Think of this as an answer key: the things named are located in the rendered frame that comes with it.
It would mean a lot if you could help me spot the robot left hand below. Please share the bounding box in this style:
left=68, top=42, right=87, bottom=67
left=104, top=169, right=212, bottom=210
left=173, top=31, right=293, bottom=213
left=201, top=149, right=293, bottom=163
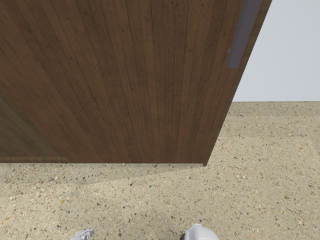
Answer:
left=70, top=228, right=95, bottom=240

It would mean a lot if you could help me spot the right robot thigh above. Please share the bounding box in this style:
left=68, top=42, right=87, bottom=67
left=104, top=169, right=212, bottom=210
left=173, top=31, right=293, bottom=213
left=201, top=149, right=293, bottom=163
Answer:
left=184, top=226, right=220, bottom=240

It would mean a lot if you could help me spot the wardrobe door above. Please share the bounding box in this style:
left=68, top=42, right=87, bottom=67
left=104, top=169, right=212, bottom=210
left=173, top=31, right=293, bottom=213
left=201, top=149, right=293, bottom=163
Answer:
left=0, top=89, right=65, bottom=157
left=0, top=0, right=263, bottom=163

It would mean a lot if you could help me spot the handle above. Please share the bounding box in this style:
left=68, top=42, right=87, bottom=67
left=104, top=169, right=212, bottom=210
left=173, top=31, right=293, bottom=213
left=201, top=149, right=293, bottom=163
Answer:
left=226, top=0, right=262, bottom=68

